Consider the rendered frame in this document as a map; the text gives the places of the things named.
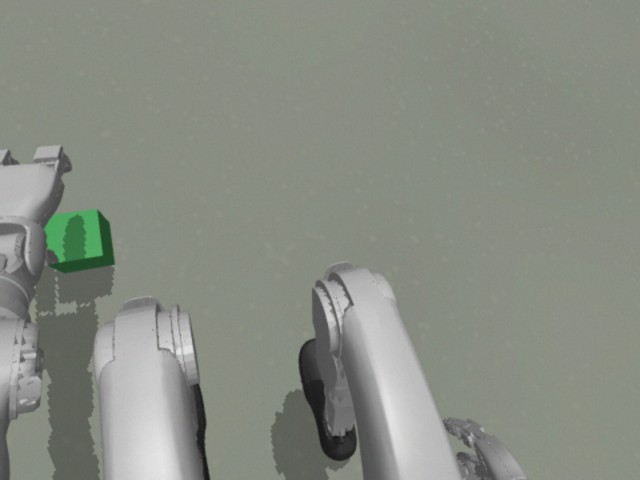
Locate left robot hand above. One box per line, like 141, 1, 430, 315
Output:
0, 145, 72, 267

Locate right robot foot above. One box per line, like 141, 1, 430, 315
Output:
299, 338, 357, 461

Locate cube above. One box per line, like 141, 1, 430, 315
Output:
44, 209, 115, 273

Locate right robot hand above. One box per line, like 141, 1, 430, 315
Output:
443, 418, 529, 480

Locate left robot arm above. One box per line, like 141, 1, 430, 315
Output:
0, 216, 47, 480

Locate left robot foot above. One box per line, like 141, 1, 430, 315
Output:
193, 384, 210, 480

